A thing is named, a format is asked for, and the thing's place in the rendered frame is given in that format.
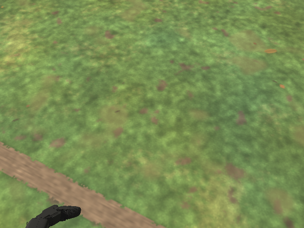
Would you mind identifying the robot left hand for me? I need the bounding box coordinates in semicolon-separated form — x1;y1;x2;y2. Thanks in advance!
26;204;81;228

